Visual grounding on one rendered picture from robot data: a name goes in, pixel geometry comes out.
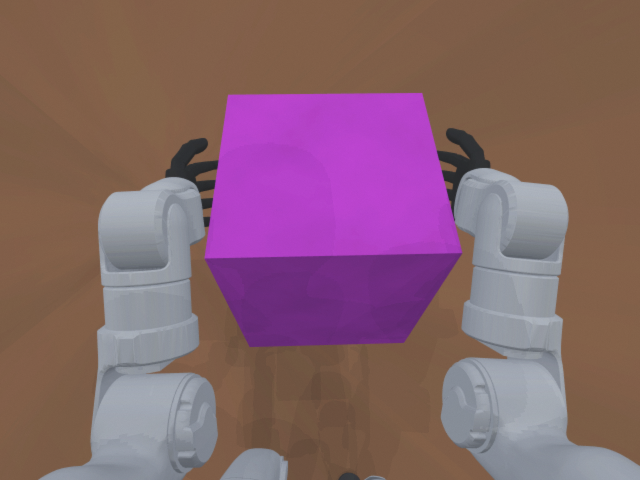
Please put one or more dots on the robot left hand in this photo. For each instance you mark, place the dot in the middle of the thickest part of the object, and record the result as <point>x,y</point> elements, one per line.
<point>180,169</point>

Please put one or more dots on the robot left upper arm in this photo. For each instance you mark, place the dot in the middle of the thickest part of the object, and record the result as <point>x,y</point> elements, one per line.
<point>150,427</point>

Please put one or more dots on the carton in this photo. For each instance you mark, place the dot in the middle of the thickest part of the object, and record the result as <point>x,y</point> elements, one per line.
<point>330,221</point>

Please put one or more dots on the robot right hand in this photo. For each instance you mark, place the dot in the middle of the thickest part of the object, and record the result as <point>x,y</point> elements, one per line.
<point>463,164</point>

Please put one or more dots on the robot right upper arm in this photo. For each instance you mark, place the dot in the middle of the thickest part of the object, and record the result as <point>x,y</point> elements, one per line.
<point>511,416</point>

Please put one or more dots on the robot left forearm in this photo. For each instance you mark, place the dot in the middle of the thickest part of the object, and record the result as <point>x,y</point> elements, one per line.
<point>144,246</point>

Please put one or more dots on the robot right forearm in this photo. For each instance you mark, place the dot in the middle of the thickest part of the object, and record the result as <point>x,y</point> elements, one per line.
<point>519,230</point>

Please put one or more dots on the robot left thigh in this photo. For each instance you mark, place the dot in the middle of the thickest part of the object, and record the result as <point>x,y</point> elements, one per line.
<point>257,464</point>

